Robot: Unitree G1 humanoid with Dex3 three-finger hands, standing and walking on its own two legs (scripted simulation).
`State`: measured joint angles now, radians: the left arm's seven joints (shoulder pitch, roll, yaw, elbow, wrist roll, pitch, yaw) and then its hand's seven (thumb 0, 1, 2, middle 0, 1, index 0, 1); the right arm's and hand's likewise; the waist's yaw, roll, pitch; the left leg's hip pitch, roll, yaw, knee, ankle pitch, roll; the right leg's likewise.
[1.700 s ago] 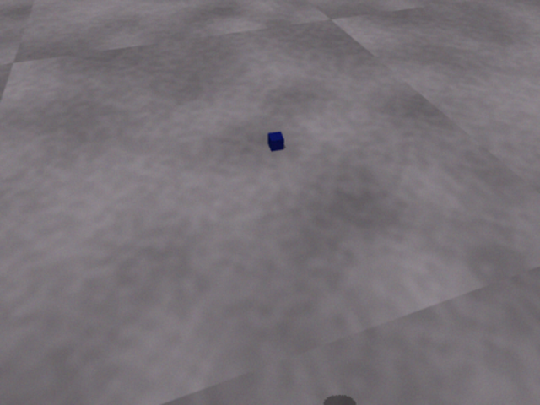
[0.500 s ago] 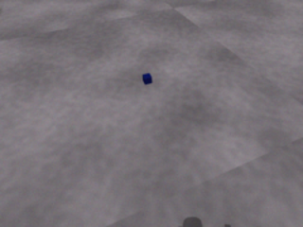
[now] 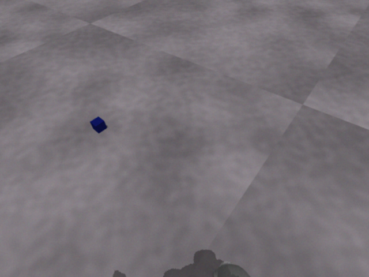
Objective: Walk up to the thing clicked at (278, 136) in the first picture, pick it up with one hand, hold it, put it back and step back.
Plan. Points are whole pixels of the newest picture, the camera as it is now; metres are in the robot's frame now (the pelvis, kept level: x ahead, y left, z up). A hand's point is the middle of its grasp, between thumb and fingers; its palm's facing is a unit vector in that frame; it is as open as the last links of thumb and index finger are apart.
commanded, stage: walk up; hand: left
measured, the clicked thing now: (98, 124) +1.34 +0.51 -0.73
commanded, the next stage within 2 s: none
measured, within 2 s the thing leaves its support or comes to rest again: neither
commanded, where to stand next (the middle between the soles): +0.92 +0.73 m, yaw -62 degrees
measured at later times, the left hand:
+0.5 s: hand (16, 207) +0.43 +0.48 -0.17, palm faces -0.30 -0.77 -0.55, open 7.4 cm
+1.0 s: hand (20, 140) +0.67 +0.52 -0.13, palm faces -0.40 -0.71 -0.57, open 7.4 cm
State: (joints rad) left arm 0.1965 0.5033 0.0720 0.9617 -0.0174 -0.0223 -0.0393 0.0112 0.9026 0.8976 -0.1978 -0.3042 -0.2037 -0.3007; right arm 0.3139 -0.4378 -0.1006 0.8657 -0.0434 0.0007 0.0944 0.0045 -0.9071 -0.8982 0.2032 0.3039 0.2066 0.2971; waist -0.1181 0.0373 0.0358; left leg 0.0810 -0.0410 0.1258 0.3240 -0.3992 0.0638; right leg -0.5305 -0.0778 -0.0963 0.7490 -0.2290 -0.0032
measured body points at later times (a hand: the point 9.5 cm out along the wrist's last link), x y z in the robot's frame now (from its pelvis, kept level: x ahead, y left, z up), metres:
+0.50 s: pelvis +0.26 +0.19 -0.05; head +0.27 +0.19 +0.40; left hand +0.44 +0.52 -0.14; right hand +0.27 -0.18 -0.12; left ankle +0.39 +0.31 -0.73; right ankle +0.17 -0.06 -0.71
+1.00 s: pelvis +0.44 +0.31 -0.02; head +0.43 +0.26 +0.42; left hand +0.69 +0.56 -0.09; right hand +0.34 +0.00 -0.16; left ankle +0.51 +0.41 -0.66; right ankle +0.41 +0.17 -0.73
